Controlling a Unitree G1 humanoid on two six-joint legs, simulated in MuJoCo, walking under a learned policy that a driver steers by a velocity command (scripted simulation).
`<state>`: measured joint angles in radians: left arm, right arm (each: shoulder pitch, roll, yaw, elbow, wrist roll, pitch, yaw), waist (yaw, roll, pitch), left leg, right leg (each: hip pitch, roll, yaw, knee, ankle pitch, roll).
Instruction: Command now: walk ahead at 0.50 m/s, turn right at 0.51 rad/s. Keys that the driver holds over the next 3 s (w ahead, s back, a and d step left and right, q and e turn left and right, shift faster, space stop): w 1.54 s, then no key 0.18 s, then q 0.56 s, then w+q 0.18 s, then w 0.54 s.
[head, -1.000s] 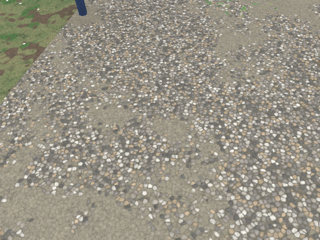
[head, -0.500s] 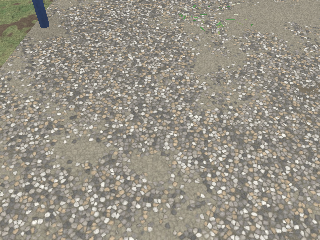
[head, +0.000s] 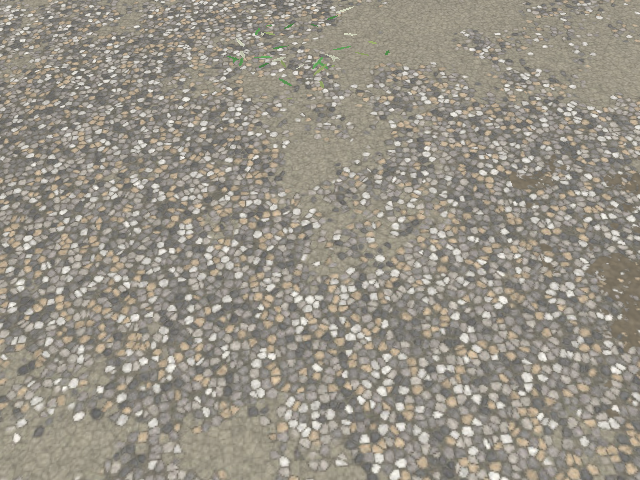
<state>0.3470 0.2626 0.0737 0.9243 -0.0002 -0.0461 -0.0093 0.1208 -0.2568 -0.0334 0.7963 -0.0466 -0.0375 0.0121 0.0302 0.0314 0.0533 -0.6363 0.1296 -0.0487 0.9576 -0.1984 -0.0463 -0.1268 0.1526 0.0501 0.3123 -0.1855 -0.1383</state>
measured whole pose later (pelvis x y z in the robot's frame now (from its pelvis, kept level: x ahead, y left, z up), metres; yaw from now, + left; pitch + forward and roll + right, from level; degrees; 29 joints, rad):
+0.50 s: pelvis +0.29 +0.06 +0.00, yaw -6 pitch +0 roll +0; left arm 0.23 0.27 0.04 0.86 0.04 -0.03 -0.03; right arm 0.35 -0.24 -0.04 0.91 -0.01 -0.09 0.01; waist -0.01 -0.05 0.03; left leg -0.14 -0.07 0.06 0.30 -0.17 0.08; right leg -0.53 -0.04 0.04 1.04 -0.26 -0.04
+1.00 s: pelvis +0.54 -0.02 +0.00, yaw -6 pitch +0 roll +0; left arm 0.31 0.24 0.04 0.94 0.01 -0.08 -0.01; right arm 0.26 -0.26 -0.05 0.92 -0.03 -0.04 0.02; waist 0.00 0.04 0.04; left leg -0.49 0.07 0.00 1.05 -0.27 0.05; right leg -0.16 0.07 -0.09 0.32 -0.17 -0.10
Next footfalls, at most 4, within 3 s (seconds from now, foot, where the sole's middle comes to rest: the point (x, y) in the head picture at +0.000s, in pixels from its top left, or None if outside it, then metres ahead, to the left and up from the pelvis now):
0.26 left None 0.33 0.13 -0.78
0.78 right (396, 424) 0.58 -0.09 -0.78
1.34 left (328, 298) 0.90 0.06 -0.78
1.84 right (399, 235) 1.10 -0.12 -0.78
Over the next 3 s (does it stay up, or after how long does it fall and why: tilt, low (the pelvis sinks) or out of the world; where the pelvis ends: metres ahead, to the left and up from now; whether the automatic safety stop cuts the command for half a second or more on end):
stays up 1.20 0.01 0.00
